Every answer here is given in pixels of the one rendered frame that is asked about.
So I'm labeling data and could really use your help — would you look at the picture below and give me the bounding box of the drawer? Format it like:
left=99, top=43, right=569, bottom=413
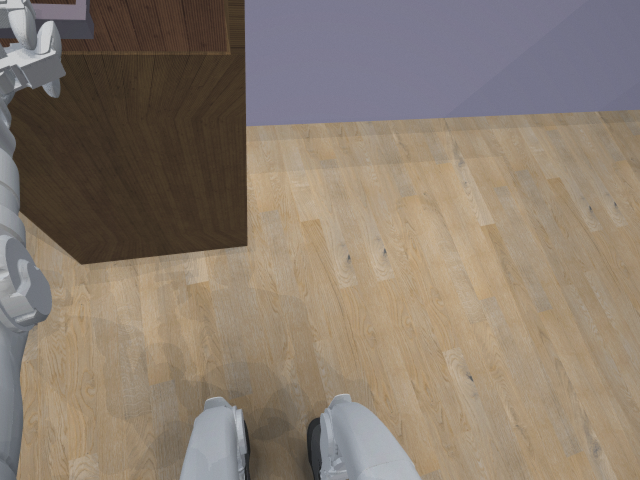
left=0, top=0, right=227, bottom=51

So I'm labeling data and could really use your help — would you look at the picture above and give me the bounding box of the handle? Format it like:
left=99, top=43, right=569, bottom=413
left=0, top=0, right=94, bottom=39

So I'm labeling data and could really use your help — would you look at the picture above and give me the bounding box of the robot left forearm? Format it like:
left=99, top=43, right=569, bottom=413
left=0, top=97, right=26, bottom=248

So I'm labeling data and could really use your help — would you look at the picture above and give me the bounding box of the cabinet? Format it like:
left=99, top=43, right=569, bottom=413
left=7, top=0, right=248, bottom=265

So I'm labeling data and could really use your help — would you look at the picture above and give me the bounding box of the robot left hand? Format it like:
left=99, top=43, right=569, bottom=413
left=0, top=0, right=66, bottom=106

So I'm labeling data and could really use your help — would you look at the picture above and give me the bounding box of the robot right shin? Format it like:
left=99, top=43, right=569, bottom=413
left=320, top=394, right=352, bottom=480

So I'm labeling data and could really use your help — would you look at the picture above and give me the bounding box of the right robot thigh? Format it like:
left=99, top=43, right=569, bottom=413
left=320, top=402, right=422, bottom=480

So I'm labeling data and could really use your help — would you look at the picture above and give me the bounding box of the robot left upper arm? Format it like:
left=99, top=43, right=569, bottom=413
left=0, top=235, right=52, bottom=480

